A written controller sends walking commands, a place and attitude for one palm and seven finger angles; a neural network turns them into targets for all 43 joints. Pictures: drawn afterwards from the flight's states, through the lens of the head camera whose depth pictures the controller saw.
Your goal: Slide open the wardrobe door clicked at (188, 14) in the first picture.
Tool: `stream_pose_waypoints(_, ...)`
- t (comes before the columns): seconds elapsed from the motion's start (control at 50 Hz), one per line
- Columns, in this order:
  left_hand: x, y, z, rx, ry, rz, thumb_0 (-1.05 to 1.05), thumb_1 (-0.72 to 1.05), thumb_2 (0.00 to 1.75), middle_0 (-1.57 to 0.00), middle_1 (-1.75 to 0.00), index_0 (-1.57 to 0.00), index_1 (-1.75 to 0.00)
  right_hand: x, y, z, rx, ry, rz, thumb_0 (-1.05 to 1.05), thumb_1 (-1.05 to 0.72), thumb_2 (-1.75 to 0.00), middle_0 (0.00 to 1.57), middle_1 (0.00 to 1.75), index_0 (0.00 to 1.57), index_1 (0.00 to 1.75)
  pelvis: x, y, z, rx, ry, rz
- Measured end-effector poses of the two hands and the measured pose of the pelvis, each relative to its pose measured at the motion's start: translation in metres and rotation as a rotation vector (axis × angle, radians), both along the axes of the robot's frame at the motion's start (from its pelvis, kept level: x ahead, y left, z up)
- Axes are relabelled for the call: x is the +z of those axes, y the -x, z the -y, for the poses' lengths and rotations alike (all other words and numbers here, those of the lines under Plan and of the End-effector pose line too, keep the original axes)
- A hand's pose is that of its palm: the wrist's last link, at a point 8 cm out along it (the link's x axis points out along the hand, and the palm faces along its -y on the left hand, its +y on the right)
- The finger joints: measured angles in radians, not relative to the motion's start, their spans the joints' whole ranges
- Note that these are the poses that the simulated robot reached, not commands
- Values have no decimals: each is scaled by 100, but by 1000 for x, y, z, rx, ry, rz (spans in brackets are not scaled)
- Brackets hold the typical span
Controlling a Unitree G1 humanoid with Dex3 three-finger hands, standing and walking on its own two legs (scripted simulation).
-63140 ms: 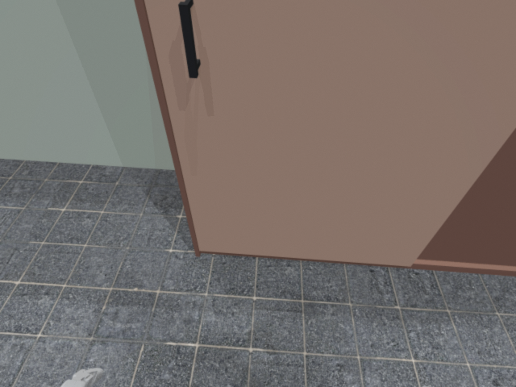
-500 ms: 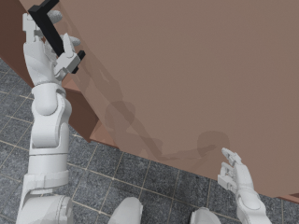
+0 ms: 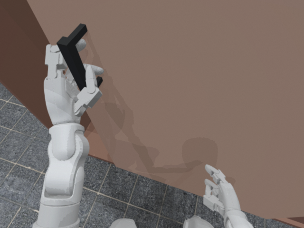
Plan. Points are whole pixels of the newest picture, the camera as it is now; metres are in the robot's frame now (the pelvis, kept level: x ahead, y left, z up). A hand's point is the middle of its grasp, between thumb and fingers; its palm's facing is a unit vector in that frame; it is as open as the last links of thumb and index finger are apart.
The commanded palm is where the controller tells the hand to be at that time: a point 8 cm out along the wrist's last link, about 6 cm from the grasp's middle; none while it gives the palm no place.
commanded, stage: step sideways, sliding the door along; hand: left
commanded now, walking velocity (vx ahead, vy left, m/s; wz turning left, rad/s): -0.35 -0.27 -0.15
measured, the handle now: (85, 67) +0.35 +0.23 +0.20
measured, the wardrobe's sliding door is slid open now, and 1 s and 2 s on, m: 0.31 0.44 0.52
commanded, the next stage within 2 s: none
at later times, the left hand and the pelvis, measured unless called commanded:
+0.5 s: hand (128, 103) +0.29 +0.12 +0.19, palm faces +0.17 -0.98 +0.05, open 6.9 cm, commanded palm +0.26 +0.10 +0.17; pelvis -0.03 -0.02 +0.00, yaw -5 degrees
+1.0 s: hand (164, 113) +0.29 +0.06 +0.19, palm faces +0.22 -0.97 +0.03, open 6.9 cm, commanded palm +0.25 +0.04 +0.17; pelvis -0.08 -0.09 -0.02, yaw -5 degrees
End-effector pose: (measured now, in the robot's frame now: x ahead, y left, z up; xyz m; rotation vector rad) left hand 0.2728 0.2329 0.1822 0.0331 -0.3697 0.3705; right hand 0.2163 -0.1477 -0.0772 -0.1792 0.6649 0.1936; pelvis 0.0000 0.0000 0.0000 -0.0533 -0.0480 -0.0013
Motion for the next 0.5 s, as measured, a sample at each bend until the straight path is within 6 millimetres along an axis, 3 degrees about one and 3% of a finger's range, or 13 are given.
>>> stream_pose_waypoints(0.08,0,1,13,17,-30,3,0,81,85,-45,-140,-6,-122,-5,-22,6,20,-34,40,1,-90,-90,21,30,20,30,-9,-7,14,4,-19,14)
stream_pose_waypoints(0.2,-2,3,30,27,-66,12,0,82,85,-44,-140,-2,-119,-11,-19,46,-20,7,21,1,-90,-90,21,30,29,35,-14,-6,32,6,-34,-3)
stream_pose_waypoints(0.28,-2,4,39,-25,-44,18,0,82,85,-42,-140,-3,-117,-2,-3,76,-112,86,-7,1,-90,-90,21,30,26,33,-5,8,26,-23,-65,-28)
stream_pose_waypoints(0.34,-4,5,44,-96,-42,44,0,82,85,-41,-140,-3,-113,-3,13,91,-179,132,0,1,-90,-90,20,30,24,32,-12,16,14,-26,-36,-30)
stream_pose_waypoints(0.5,-2,7,61,-191,12,26,2,82,86,-36,-140,-6,-114,7,70,88,-230,110,-83,1,-90,-90,20,30,21,30,2,31,17,-86,21,-16)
